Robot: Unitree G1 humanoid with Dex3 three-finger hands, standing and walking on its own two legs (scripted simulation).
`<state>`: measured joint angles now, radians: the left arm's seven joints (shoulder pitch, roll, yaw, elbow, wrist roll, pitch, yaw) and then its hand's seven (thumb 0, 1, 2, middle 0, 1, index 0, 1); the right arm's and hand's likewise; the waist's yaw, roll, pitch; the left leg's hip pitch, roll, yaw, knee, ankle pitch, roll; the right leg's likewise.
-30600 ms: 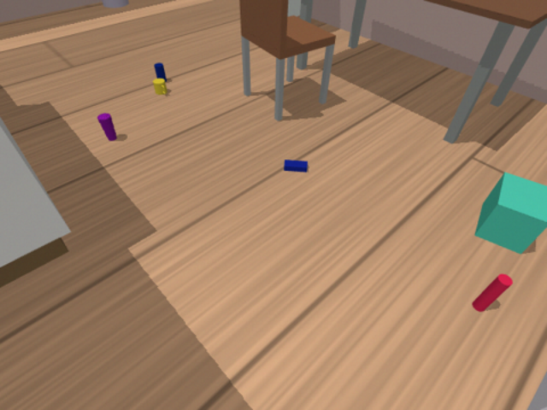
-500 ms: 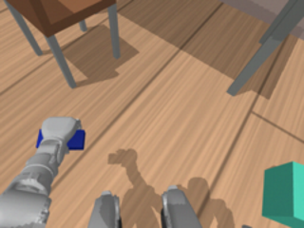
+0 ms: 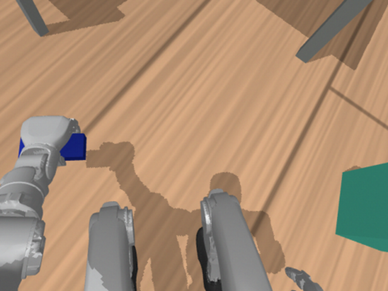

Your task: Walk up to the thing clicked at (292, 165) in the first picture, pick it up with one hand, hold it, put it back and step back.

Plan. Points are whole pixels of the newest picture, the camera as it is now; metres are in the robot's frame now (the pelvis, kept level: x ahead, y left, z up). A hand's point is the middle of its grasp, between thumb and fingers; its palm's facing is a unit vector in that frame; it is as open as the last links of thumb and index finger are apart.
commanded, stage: crouch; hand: left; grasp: from above
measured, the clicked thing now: (54, 147) +0.45 +0.26 -0.20
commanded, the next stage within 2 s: lower in 0.84 s
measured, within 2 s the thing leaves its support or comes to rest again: neither
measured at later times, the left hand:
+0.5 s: hand (67, 151) +0.46 +0.24 -0.25, palm faces -0.49 -0.02 -0.87, open 8.4 cm
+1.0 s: hand (70, 150) +0.47 +0.25 -0.30, palm faces -0.48 -0.02 -0.88, open 8.4 cm
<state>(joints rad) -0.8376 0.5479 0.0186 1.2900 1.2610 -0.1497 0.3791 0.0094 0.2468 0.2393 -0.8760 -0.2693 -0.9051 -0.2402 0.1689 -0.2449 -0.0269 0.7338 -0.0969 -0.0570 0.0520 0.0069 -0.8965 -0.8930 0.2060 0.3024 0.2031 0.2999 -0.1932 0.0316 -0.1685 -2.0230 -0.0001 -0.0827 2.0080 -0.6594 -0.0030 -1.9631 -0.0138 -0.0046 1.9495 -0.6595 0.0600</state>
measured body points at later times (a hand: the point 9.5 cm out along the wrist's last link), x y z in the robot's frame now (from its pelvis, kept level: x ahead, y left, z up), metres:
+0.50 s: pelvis -0.01 +0.00 -0.08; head +0.24 +0.04 +0.30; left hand +0.48 +0.24 -0.20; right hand +0.03 -0.28 -0.18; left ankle +0.07 +0.12 -0.42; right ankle +0.08 -0.15 -0.42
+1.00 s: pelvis -0.01 +0.00 -0.12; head +0.25 +0.05 +0.25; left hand +0.49 +0.25 -0.25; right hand +0.01 -0.28 -0.21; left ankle +0.07 +0.12 -0.42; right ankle +0.08 -0.15 -0.42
